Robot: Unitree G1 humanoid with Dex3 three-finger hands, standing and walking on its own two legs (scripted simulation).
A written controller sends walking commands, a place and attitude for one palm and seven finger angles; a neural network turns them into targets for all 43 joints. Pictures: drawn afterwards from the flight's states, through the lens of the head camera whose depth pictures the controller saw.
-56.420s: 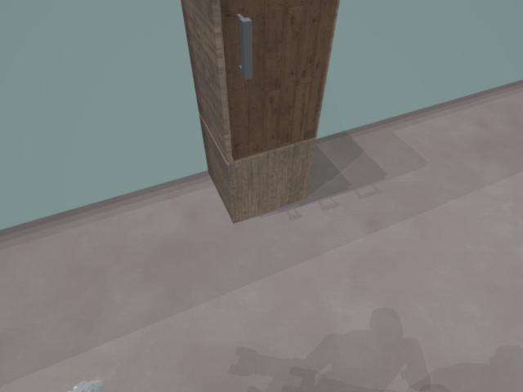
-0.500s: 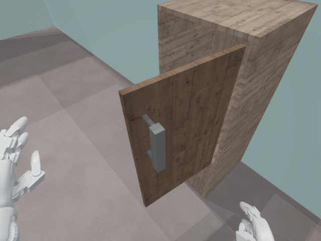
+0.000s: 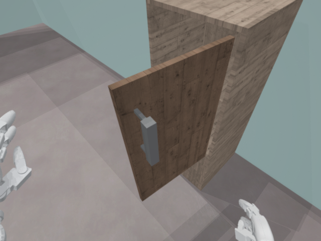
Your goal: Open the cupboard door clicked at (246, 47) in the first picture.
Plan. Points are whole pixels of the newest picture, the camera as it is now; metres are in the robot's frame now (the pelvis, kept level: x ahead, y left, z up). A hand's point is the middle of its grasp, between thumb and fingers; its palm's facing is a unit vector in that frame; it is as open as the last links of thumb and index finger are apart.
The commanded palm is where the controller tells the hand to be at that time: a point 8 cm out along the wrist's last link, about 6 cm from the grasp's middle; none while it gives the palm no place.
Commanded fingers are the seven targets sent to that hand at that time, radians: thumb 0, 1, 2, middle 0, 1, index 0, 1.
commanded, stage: step back with the hand held close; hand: left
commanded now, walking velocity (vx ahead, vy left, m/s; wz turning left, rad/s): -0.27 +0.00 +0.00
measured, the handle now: (145, 137) +0.34 +0.08 +0.09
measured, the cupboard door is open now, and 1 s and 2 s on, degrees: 82 82 82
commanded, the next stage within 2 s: stop stepping back and stand still in 0.96 s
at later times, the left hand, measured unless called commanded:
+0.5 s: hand out of the picture +0.12 +0.29 +0.15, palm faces +0.41 -0.76 -0.50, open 7.4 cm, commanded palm +0.05 +0.33 +0.17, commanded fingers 0.00 0.90 0.90 -0.20 -0.30 -0.20 -0.30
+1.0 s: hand out of the picture +0.03 +0.29 +0.16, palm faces +0.42 -0.80 -0.42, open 7.4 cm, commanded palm -0.02 +0.32 +0.17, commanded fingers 0.00 0.90 0.90 -0.20 -0.30 -0.20 -0.30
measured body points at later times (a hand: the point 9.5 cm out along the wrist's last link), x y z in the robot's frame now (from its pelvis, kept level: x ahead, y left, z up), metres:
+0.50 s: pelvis -0.08 +0.03 -0.02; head -0.06 +0.03 +0.43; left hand +0.09 +0.33 +0.17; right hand +0.08 -0.21 -0.10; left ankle +0.00 +0.11 -0.74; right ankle -0.02 -0.10 -0.74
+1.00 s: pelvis -0.17 +0.03 -0.02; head -0.15 +0.05 +0.43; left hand +0.01 +0.33 +0.18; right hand +0.01 -0.18 -0.09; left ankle +0.00 +0.11 -0.74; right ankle -0.28 -0.09 -0.74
